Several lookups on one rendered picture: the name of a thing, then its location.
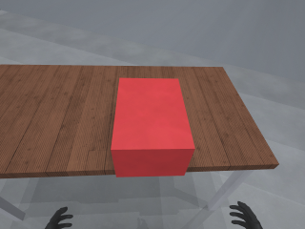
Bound right robot hand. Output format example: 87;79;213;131
229;201;263;229

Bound carton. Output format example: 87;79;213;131
111;77;195;177

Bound left robot hand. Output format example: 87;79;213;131
45;206;73;229

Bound table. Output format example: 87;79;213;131
0;64;279;221

